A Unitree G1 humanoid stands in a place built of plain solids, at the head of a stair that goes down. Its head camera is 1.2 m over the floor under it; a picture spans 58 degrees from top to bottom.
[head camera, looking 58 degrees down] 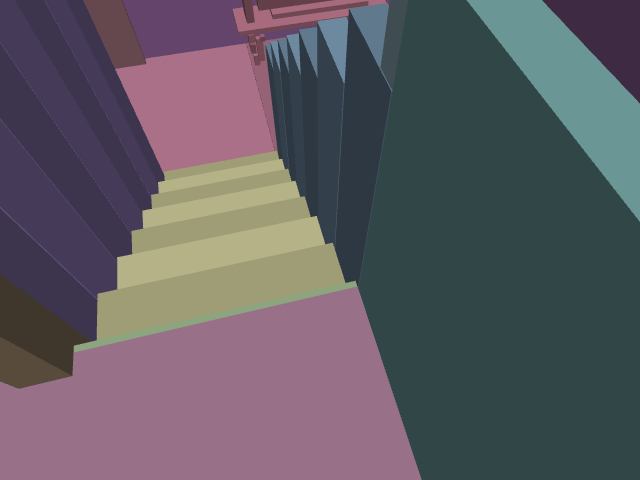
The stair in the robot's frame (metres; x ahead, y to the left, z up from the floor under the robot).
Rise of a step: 0.18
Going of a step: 0.25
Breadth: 0.85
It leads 14 degrees to the left of straight ahead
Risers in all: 8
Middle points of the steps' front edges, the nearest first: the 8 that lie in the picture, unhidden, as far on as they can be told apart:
0.50 0.30 0.00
0.75 0.36 -0.17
0.99 0.43 -0.35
1.24 0.49 -0.53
1.48 0.55 -0.70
1.73 0.61 -0.88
1.97 0.68 -1.06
2.22 0.74 -1.23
